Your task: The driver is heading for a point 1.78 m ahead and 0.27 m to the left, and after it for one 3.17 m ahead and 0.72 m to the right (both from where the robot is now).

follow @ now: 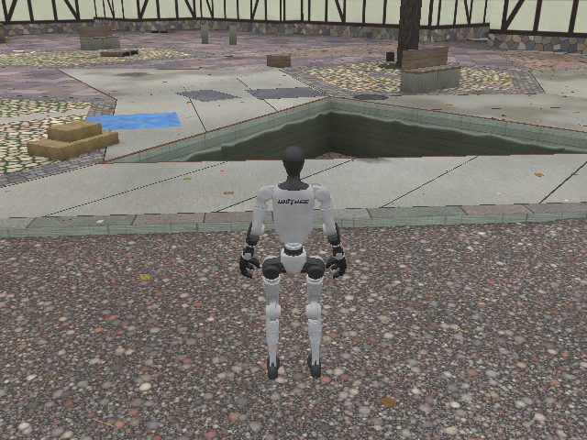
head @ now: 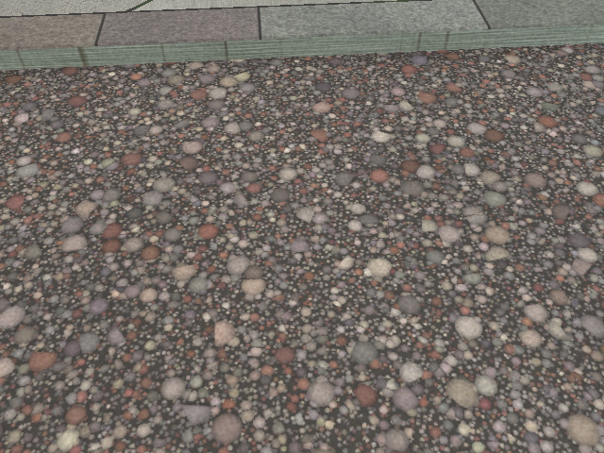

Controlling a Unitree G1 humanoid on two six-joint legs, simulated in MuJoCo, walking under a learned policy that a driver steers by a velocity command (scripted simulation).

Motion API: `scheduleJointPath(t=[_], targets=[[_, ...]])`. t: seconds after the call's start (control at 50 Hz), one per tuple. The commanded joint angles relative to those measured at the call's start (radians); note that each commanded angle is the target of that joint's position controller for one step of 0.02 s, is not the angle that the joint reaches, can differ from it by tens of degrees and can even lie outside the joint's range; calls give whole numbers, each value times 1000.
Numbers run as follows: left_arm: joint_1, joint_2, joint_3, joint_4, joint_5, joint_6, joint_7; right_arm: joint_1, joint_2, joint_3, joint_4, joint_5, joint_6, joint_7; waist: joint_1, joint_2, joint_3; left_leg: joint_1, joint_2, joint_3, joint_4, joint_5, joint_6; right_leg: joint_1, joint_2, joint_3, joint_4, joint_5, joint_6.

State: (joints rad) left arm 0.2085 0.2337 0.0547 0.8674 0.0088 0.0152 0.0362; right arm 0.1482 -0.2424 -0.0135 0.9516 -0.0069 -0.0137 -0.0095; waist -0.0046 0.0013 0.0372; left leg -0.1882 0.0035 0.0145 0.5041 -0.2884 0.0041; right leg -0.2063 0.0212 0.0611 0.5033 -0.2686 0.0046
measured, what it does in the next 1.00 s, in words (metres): stands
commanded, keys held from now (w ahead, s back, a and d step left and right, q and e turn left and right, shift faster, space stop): no key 0.78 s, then w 0.22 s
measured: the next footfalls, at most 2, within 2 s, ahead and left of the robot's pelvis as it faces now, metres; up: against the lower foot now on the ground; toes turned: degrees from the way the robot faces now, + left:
left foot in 1.44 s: +0.24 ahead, +0.08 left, +0.00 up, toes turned +2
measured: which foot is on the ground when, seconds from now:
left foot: down 0.00-1.00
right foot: down 0.00-1.00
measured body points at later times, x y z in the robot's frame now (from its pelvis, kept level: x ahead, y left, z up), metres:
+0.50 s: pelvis +0.00 +0.01 +0.00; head +0.01 +0.01 +0.45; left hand +0.05 +0.27 -0.15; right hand +0.05 -0.25 -0.14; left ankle -0.01 +0.12 -0.74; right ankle +0.00 -0.12 -0.74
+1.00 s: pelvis +0.03 +0.00 +0.00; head +0.03 -0.01 +0.45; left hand +0.06 +0.26 -0.14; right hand +0.02 -0.27 -0.15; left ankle -0.01 +0.12 -0.74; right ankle +0.01 -0.12 -0.70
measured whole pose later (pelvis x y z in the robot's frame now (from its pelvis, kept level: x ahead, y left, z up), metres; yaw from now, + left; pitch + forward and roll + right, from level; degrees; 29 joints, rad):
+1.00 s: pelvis +0.03 +0.00 +0.00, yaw +0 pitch +0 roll +0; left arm 0.25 0.21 0.03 1.10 -0.03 -0.05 0.02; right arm 0.35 -0.25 -0.04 1.06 0.02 -0.04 -0.03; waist -0.02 0.03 -0.02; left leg -0.14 0.00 0.00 0.43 -0.30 0.03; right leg -0.33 -0.02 -0.03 0.78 -0.47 -0.05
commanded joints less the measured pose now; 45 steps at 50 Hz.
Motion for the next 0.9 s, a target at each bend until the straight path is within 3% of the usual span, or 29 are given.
scheduleJointPath(t=[0.02, 0.42, 0.78, 0.8, 0.82, 0.84, 0.86, 0.88, 0.9], targets=[[-3, 112, 24, -22, -1, -12, 6, -10, -112, -21, -25, 1, -10, -5, -2, 2, -35, -34, 50, -54, -103, 126, 22, 43, -48, 45, -66, 215, -21], [1, 95, 8, 151, -6, -12, 12, 56, -103, -12, 64, 3, -6, -18, -2, -1, -10, -26, 33, -50, -128, 125, 30, 35, -40, 16, -93, 182, -9], [33, 75, -11, 231, -8, -14, 15, 122, -80, -7, 87, 4, -4, -21, 1, 1, 4, -26, 27, -52, -136, 128, 37, 15, -39, 2, -101, 158, -2], [52, 62, -15, 242, -8, -13, 16, 141, -74, -6, 97, 5, -3, -22, 1, 9, -19, -17, 21, -51, -149, 16, 41, 22, -24, -16, -95, 71, -3], [56, 60, -14, 246, -13, -12, 17, 148, -92, -14, 99, 11, 1, -26, -3, 28, -4, -27, 20, -65, -165, -162, 58, -7, 5, -48, -57, -63, -8], [48, 63, -13, 239, -17, -15, 18, 154, -125, -25, 95, 19, 3, -29, -9, 65, 24, -47, 50, -117, -195, -347, 89, -65, 31, -79, 4, -194, -16], [23, 62, -14, 222, -16, -24, 15, 180, -149, -34, 94, 24, 1, -31, -24, 108, 59, -49, 122, -221, -255, -497, 134, -150, 35, -94, 81, -243, -23], [-2, 48, -17, 202, -18, -40, 10, 212, -180, -45, 95, 28, -5, -31, -36, 165, 79, -36, 227, -363, -328, -590, 190, -219, 21, -109, 188, -214, -28], [-25, 45, -18, 187, -22, -56, 1, 222, -198, -55, 93, 28, -15, -31, -42, 179, 113, -64, 311, -476, -379, -589, 241, -255, -23, -81, 285, -181, -39]])
Keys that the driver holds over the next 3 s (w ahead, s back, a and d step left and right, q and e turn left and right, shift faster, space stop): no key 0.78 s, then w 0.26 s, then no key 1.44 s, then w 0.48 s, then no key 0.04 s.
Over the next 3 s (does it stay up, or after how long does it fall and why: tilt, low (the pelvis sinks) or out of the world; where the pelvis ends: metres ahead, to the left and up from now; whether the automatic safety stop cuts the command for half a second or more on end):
stays up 0.28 0.03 0.01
